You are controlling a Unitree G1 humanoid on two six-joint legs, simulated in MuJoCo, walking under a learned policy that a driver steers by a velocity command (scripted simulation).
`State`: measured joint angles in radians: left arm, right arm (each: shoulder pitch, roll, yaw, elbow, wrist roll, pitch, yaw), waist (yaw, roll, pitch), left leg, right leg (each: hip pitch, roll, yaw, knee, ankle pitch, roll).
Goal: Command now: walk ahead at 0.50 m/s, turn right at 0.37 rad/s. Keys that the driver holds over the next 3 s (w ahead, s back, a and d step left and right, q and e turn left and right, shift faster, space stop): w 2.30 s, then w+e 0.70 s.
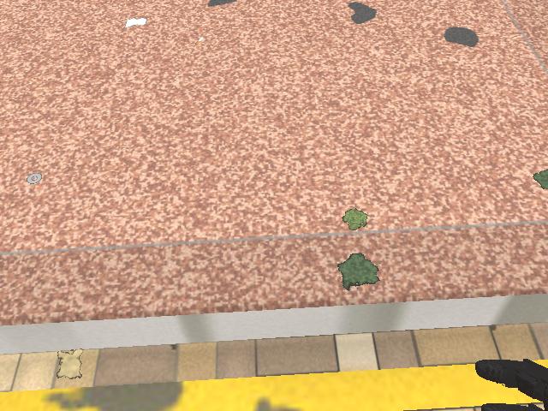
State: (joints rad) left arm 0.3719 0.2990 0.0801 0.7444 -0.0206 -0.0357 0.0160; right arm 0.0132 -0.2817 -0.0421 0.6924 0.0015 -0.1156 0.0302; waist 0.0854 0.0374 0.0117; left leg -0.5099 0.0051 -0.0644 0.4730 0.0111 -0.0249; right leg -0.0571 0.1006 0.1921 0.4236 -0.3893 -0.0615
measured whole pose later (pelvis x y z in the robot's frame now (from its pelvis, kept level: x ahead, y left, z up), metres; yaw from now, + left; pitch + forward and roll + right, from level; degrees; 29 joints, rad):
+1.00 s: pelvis +0.52 -0.02 +0.01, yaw -3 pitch +3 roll +1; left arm 0.54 0.18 -0.01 0.98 0.00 -0.01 0.03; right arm 0.13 -0.15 0.06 0.68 0.03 -0.05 0.01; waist 0.04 -0.02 0.00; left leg -1.35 0.07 -0.02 2.10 -0.52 -0.03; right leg -0.01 -0.02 -0.02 0.32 -0.36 0.00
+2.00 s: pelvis +1.12 +0.00 +0.17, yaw -3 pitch +1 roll -2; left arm 0.29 0.24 0.04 0.88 0.00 -0.09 -0.03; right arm 0.20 -0.28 -0.05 0.86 0.02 -0.10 0.00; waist 0.02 0.03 0.01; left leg -0.58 0.11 -0.05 1.17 -0.29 0.02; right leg -0.18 0.07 -0.08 0.31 -0.15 -0.08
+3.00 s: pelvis +1.68 -0.05 +0.16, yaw -23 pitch +1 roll +0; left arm 0.21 0.26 0.09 0.77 -0.02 -0.05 -0.03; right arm 0.19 -0.27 -0.07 0.86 0.01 -0.12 0.00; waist 0.01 0.01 0.05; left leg -0.42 0.07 -0.02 1.22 -0.38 0.00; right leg -0.34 0.09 -0.02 0.49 -0.18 -0.10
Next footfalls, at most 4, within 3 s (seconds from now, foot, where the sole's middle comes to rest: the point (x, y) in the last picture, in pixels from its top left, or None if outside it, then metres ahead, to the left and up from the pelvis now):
0.02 left None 0.19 0.13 -0.77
0.52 right None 0.43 -0.13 -0.77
1.12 left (271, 253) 0.81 0.13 -0.61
1.78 right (358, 156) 1.16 -0.09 -0.61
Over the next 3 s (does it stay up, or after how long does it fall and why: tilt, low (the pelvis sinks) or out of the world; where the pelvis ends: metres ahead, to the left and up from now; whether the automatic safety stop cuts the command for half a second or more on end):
stays up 1.68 -0.05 0.16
